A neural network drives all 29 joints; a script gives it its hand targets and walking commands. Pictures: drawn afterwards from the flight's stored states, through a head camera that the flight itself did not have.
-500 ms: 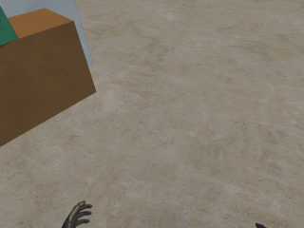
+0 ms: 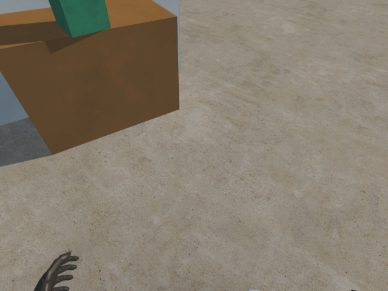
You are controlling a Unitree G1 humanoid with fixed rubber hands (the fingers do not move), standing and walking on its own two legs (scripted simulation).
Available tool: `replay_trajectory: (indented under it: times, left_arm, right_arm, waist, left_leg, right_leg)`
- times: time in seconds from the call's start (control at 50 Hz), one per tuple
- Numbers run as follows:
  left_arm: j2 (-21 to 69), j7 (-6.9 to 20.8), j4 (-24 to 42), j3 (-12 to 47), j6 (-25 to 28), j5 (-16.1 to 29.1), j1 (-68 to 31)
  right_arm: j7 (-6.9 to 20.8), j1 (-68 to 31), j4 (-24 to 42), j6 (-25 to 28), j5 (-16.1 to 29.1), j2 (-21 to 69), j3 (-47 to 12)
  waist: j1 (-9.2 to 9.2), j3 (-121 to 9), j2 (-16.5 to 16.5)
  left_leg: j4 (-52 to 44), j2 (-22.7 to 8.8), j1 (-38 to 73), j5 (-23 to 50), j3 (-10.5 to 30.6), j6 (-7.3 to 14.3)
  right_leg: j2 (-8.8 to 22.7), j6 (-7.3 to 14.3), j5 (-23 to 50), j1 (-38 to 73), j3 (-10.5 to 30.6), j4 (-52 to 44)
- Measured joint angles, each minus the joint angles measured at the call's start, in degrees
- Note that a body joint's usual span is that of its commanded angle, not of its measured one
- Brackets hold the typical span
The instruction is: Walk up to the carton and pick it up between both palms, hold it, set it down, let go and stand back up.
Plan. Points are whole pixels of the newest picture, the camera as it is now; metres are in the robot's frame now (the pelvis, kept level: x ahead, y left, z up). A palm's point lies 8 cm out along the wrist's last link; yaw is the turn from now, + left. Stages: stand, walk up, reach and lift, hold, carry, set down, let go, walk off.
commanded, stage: walk up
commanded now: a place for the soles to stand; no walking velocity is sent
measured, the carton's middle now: (76, 0) +1.37 +0.65 +0.09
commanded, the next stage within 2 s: none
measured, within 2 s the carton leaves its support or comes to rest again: neither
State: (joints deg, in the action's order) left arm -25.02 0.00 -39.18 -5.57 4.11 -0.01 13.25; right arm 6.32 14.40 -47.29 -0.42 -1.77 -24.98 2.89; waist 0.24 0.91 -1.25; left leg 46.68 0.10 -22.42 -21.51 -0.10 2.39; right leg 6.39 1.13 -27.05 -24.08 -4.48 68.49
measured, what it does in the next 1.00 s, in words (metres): walks ahead, turning left: right foot, then left foot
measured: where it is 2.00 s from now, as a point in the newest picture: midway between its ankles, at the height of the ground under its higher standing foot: (158, 247)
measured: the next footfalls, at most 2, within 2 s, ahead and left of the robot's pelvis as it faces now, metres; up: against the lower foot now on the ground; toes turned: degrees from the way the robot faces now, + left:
right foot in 0.24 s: +0.15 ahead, -0.10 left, +0.00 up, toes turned -2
left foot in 0.60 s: +0.27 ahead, +0.22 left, +0.00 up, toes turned +12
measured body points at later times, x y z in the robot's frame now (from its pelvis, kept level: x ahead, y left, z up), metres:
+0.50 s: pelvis +0.13 +0.04 +0.00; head +0.14 +0.03 +0.45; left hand +0.17 +0.39 -0.06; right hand +0.28 -0.26 -0.10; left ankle +0.14 +0.17 -0.67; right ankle +0.11 -0.10 -0.71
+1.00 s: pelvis +0.24 +0.12 +0.00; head +0.23 +0.12 +0.45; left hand +0.28 +0.47 -0.06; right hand +0.42 -0.17 -0.09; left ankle +0.23 +0.21 -0.71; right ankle +0.29 +0.00 -0.68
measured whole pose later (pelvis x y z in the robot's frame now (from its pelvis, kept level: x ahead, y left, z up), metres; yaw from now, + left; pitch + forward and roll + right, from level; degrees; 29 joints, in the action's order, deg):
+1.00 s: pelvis +0.24 +0.12 +0.00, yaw +16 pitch -4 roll +0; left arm -25.0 0.7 -39.2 -4.6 4.8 0.0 14.2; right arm 3.5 16.2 -46.7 3.2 -0.3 -24.7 2.9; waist -0.6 2.1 -1.3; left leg 42.7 4.9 -17.5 -21.7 1.4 3.6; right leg 6.0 1.1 -27.2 -24.1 -4.4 56.3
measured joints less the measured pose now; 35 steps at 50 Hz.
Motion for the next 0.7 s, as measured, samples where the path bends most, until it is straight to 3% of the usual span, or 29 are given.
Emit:
replay_trajectory:
  times: [0.08,0.24,0.3,0.38,0.44,0.5,0.58,0.62,0.64,0.7]
  left_arm:
    - [0.0,0.0,0.0,0.0,0.0,0.0,0.0]
    - [0.0,0.0,0.0,0.0,0.5,0.0,0.0]
    - [-0.1,0.0,0.0,0.2,2.0,0.0,0.5]
    - [0.0,0.0,0.0,0.2,2.4,0.0,3.4]
    - [0.0,0.0,0.0,0.2,2.4,0.0,5.8]
    - [0.0,0.0,0.0,0.2,2.4,0.0,7.3]
    - [0.0,0.0,0.0,0.2,2.4,0.0,7.6]
    - [0.0,0.0,0.0,0.2,2.1,0.0,6.7]
    - [0.0,0.0,0.0,0.3,1.9,0.0,5.9]
    - [0.0,0.2,0.0,0.9,1.3,0.0,3.6]
  right_arm:
    - [-0.4,0.1,0.2,0.4,0.1,0.0,0.0]
    - [-0.4,0.1,1.0,0.7,0.1,0.0,0.0]
    - [-0.5,0.2,1.4,0.7,0.9,0.1,0.0]
    - [-0.7,0.2,2.4,0.9,1.0,0.3,0.0]
    - [-0.7,0.2,2.6,1.0,1.0,0.0,0.0]
    - [-0.7,0.1,2.9,1.0,1.0,0.0,0.0]
    - [-0.6,0.2,2.9,1.4,1.1,0.0,0.0]
    - [-0.6,0.2,2.7,2.1,1.1,0.1,0.0]
    - [-0.8,0.3,2.2,2.5,1.1,0.3,0.0]
    - [-1.8,1.7,0.9,2.6,1.4,0.3,0.0]
  waist:
    - [-0.04,0.0,-0.5]
    - [-0.04,0.0,-0.3]
    - [-0.10,0.0,1.1]
    - [-0.19,0.0,1.5]
    - [-0.44,0.0,2.7]
    - [-0.86,0.0,4.2]
    - [-1.11,-0.3,4.6]
    - [-1.09,0.4,3.2]
    - [-0.97,1.1,1.9]
    - [-0.70,1.2,1.2]
  left_leg:
    - [-3.8,2.8,3.1,0.7,0.2,1.2]
    - [-4.4,6.3,4.5,-2.1,0.3,2.6]
    - [-1.5,6.1,3.8,-3.0,1.5,2.3]
    - [12.1,5.7,-1.9,-3.5,1.6,0.8]
    - [15.4,2.6,-5.5,-2.7,1.6,0.6]
    - [14.0,-1.1,-8.8,-2.9,1.7,0.3]
    - [2.5,-3.6,-9.7,0.3,1.6,0.0]
    - [0.9,-2.2,-8.7,7.1,0.4,-0.5]
    - [2.0,-0.7,-7.8,6.2,-0.3,-0.5]
    - [3.0,1.4,-5.0,2.4,0.1,0.5]
  right_leg:
    - [-0.9,0.0,0.0,-0.7,0.1,-3.9]
    - [-1.9,0.6,0.1,-0.7,0.1,-21.5]
    - [-2.5,0.3,7.4,0.5,-0.5,-23.9]
    - [-1.1,-0.9,3.9,3.4,-1.7,-24.8]
    - [-0.5,-1.8,2.8,6.3,-3.0,-25.9]
    - [-0.4,-2.6,1.3,8.4,-4.3,-26.0]
    - [0.5,-4.5,-1.2,10.9,-6.1,-25.4]
    - [2.8,-4.1,-3.2,10.9,-5.7,-21.4]
    - [4.3,-2.4,-3.3,10.2,-4.4,-16.9]
    - [1.8,-0.6,-3.3,6.0,-0.7,-2.4]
